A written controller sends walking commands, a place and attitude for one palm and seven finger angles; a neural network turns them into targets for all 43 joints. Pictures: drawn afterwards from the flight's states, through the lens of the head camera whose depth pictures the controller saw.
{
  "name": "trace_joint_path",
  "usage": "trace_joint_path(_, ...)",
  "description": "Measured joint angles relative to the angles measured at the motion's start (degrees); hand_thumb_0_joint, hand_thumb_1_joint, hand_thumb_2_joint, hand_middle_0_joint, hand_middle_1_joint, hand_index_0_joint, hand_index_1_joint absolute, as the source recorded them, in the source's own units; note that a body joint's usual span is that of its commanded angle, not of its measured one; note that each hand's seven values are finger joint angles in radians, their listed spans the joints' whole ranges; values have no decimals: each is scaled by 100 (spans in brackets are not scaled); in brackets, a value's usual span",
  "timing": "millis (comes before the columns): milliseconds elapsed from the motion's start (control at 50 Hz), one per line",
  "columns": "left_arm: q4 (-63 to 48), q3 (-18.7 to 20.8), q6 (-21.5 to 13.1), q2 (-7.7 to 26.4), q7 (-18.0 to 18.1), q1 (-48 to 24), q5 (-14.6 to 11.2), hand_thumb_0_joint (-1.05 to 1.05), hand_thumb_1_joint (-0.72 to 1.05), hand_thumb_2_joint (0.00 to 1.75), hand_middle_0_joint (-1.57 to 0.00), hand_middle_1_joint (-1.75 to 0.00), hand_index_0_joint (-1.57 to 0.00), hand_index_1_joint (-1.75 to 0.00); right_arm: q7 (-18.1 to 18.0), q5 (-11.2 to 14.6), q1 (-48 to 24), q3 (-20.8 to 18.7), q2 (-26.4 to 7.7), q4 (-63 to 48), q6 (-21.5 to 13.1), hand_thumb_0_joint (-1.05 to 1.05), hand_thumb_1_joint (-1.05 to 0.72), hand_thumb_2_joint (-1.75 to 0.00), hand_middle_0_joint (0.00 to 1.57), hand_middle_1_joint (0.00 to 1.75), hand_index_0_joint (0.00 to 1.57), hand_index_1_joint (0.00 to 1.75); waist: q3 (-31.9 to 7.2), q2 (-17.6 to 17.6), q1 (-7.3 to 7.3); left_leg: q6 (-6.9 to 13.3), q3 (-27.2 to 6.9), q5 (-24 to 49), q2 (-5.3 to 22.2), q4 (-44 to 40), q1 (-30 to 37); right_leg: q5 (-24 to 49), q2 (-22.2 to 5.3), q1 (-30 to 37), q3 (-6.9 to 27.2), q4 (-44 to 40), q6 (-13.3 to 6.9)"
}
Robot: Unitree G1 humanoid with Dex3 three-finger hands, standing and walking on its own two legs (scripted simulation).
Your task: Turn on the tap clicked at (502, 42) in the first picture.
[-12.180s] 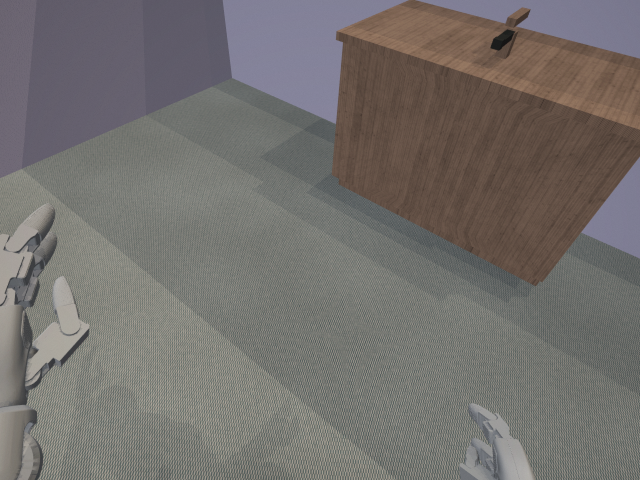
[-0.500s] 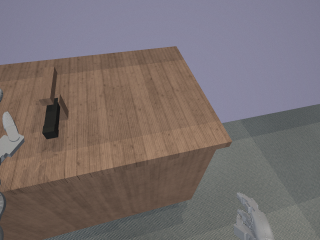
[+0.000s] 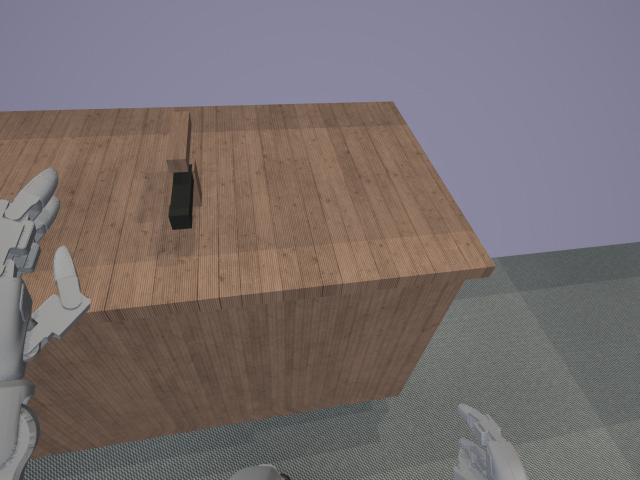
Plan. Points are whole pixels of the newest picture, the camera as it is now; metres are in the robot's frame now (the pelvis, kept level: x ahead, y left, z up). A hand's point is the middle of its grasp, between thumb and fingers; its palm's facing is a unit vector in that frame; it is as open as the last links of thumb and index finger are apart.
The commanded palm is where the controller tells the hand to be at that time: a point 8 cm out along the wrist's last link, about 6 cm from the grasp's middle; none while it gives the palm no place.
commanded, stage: come to a stop and stand still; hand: left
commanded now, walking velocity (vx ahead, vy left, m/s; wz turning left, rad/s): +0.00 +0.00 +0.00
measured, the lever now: (180, 216) +0.44 +0.25 +0.06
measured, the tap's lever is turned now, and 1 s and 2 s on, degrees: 0 0 0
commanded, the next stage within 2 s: look again from close up in 1.54 s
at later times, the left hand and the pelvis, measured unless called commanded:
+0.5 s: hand (48, 353) +0.16 +0.23 +0.19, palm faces +0.31 -0.84 -0.45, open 7.4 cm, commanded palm +0.11 +0.27 +0.18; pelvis -0.07 +0.01 +0.00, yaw -5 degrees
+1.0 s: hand (39, 345) +0.17 +0.25 +0.18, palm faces +0.32 -0.82 -0.48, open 7.4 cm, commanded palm +0.12 +0.29 +0.18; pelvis -0.06 +0.02 +0.00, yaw -4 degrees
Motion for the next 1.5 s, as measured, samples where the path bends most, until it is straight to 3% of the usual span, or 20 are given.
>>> trace_joint_path(80, -286, 144, 120, 30, -35, 80, -47, 2, 88, 90, -21, -30, -21, -30, -27, -25, -220, 28, -129, 72, 76, 1, -90, -90, 21, 30, 21, 30, -75, -39, 207, -94, -293, -372, -74, 1171, -147, 219, -27, -538, 26, 637, 3)
trace_joint_path(120, -303, 260, 152, 79, 10, -133, -91, 2, 88, 90, -21, -30, -21, -30, -77, -11, -367, 2, -113, 91, 92, 1, -90, -90, 21, 30, 21, 30, 7, -105, 218, 89, -300, 217, -83, 1147, -128, -442, -11, -924, 92, 1441, 72)
trace_joint_path(180, 19, 301, 234, 61, 66, -754, -92, 2, 88, 90, -21, -30, -21, -30, -36, 29, -423, -86, 107, 143, -56, 1, -90, -90, 20, 30, 20, 30, 310, -233, 129, 229, -259, 544, -153, 1091, -81, -743, 321, -1405, 369, 3416, 131)
trace_joint_path(240, -35, 290, 353, -20, 84, -800, -136, 2, 89, 90, -20, -30, -21, -30, 132, 25, -293, -5, 261, 181, -93, 1, -90, -90, 20, 30, 20, 30, 294, -309, -42, 197, -279, 874, -160, 472, 3, -501, 543, -1523, 199, 4163, 137)
trace_joint_path(300, -527, 255, 299, -16, 71, -276, -192, 2, 89, 90, -20, -30, -20, -30, 212, -27, -98, 57, 302, 104, -56, 1, -90, -90, 21, 30, 20, 30, 141, -285, -132, 139, -212, 1128, -68, -155, 42, -524, 580, -1119, -172, 3325, 16)
trace_joint_path(360, -896, 284, 198, 174, 29, 328, -189, 2, 89, 90, -20, -30, -21, -30, 189, -63, 130, 42, 238, -64, 61, 1, -90, -90, 21, 30, 20, 30, -88, -143, -107, 25, -104, 1155, 19, -534, -3, -754, 547, -143, -535, 1259, -164)
trace_joint_path(420, -866, 433, 130, 459, -33, 517, -162, 2, 88, 90, -21, -30, -21, -30, 142, -38, 173, -29, 52, -182, 216, 1, -90, -90, 21, 30, 21, 30, -144, 106, -66, -82, -105, 463, 58, 190, -427, -211, 565, 650, -703, -258, -391)
trace_joint_path(460, -569, 363, 99, 474, -67, 361, -157, 2, 88, 90, -21, -30, -21, -30, 105, 40, 102, -98, -79, -7, 360, 1, -90, -90, 21, 30, 20, 30, -64, 333, -132, -119, -326, -137, -11, 1701, -808, -27, 661, 764, -865, -323, -483)
trace_joint_path(540, 112, 413, 60, 187, 13, 413, -251, 1, 88, 90, -21, -30, -21, -30, 81, 109, 115, -90, -128, 205, 395, 2, -90, -90, 20, 30, 20, 30, -305, -8, 26, -186, -360, 99, -227, 3367, -1060, 65, 471, 662, -547, -341, -504)
trace_joint_path(600, 449, 273, 137, -96, 122, 509, -227, 1, 89, 90, -21, -30, -21, -30, -21, 65, 171, -111, -201, 95, 283, 2, -90, -90, 20, 30, 20, 30, -404, -137, -41, -126, -382, 358, -85, 2885, -792, 206, 373, 599, -406, -498, -471)
trace_joint_path(660, 400, -64, 204, -238, 175, 339, -160, 2, 89, 90, -20, -30, -21, -30, -137, 28, 224, -165, -281, 86, 79, 1, -90, -90, 20, 30, 20, 30, -336, -267, -72, -19, -281, 380, 55, 1543, -205, 227, 247, 535, -454, -501, -406)
trace_joint_path(760, -434, -126, 66, -78, 228, 417, -169, 2, 88, 90, -21, -30, -21, -30, -250, -50, 177, -272, -364, 4, -138, 1, -90, -90, 20, 30, 20, 30, -181, -330, -76, 67, -142, 532, 130, -736, 1042, -28, 214, 268, -476, -6, -296)
trace_joint_path(820, -555, 240, -44, 285, 298, 355, -201, 2, 88, 90, -21, -30, -21, -30, -251, -29, -27, -303, -190, -32, -83, 1, -90, -90, 20, 30, 20, 30, 10, -496, -95, -177, -35, 494, -14, -634, 1108, -456, 90, -42, -242, 907, -72)
trace_joint_path(880, -394, 474, -11, 467, 261, 280, -194, 2, 88, 90, -21, -30, -21, -30, -202, -21, -54, -263, -64, -95, -73, 1, -90, -90, 20, 30, 20, 30, 12, -259, -206, -197, -168, 433, 23, -495, 1074, -879, 144, -214, -269, 1078, -29)
trace_joint_path(980, -146, 415, 62, 331, 188, 469, -205, 2, 89, 90, -21, -30, -21, -30, -88, 70, 67, -90, -23, -101, 36, 1, -90, -90, 20, 30, 20, 30, -27, 276, -244, -178, -440, 70, 183, 87, 892, 381, 241, 117, -585, 80, -154)
trace_joint_path(1060, -85, 139, 167, 0, 135, 718, -253, 2, 89, 90, -21, -30, -21, -30, -63, 78, 139, -30, -11, 96, 167, 1, -90, -90, 20, 30, 20, 30, -161, 266, -59, -68, -519, -266, 46, 751, 555, 143, 231, 126, -570, 20, -249)
trace_joint_path(1140, -126, -41, 257, -170, 219, 609, -237, 2, 88, 90, -21, -30, -21, -30, -148, -3, 103, 58, -91, 146, 167, 1, -90, -90, 21, 30, 20, 30, 4, 91, 30, -69, -469, 450, 51, -263, 803, 107, 157, 204, -577, 22, -167)
trace_joint_path(1200, -155, -47, 298, -88, 282, 326, -231, 2, 88, 90, -21, -30, -21, -30, -193, -11, -26, 30, -53, 198, 166, 2, -90, -90, 21, 30, 20, 30, 137, -130, 119, -168, -387, 465, -49, -378, 983, 4, 44, 289, -501, 108, -103)
trace_joint_path(1380, -400, 143, 145, 177, 302, 374, -248, 2, 89, 90, -21, -30, -21, -30, -106, 51, -347, 17, -46, -181, 163, 1, -90, -90, 20, 30, 20, 30, -73, 3, -146, -154, -420, 358, 45, -497, 1028, 186, 157, 541, -528, -467, -61)
trace_joint_path(1500, -172, 76, 301, 166, 250, 697, -327, 2, 89, 90, -21, -30, -21, -30, -169, 70, -360, 21, -93, -282, 365, 1, -90, -90, 20, 30, 20, 30, -185, 33, -168, -123, -379, 340, 19, -570, 1091, 172, 132, 589, -487, -529, -20)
